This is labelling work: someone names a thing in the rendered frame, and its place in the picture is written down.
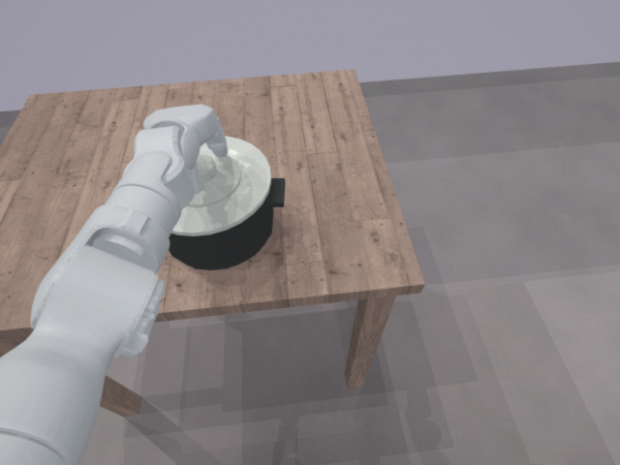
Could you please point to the left robot forearm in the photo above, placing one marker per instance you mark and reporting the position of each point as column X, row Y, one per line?
column 137, row 220

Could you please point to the knob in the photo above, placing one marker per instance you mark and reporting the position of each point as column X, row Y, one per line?
column 207, row 168

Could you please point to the robot left upper arm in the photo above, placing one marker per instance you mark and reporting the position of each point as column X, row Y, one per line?
column 51, row 384

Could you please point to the left robot hand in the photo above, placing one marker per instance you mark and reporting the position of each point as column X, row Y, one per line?
column 204, row 121

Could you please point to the lid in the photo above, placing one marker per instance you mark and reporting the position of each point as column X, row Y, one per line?
column 237, row 191

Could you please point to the table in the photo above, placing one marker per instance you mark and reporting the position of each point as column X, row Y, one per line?
column 340, row 236

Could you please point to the pot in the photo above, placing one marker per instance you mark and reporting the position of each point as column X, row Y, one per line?
column 234, row 246

